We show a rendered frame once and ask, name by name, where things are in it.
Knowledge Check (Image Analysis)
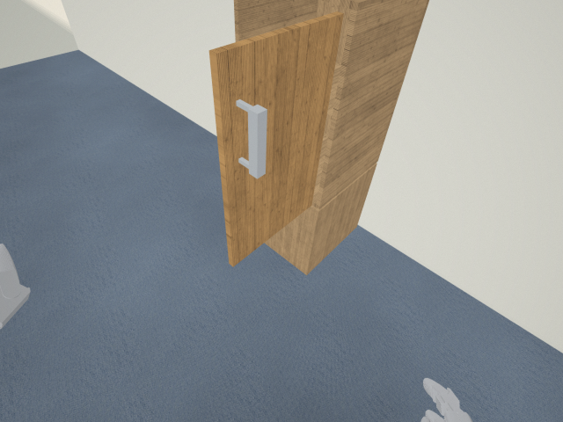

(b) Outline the robot left hand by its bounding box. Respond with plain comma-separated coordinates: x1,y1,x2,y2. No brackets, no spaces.
0,244,31,329

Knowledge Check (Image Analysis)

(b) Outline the robot right hand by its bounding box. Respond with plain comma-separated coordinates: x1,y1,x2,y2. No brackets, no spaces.
421,378,472,422

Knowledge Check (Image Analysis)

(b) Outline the cupboard door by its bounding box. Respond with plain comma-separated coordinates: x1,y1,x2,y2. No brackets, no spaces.
209,11,344,267

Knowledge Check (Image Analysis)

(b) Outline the handle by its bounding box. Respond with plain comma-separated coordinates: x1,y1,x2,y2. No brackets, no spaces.
236,99,267,179

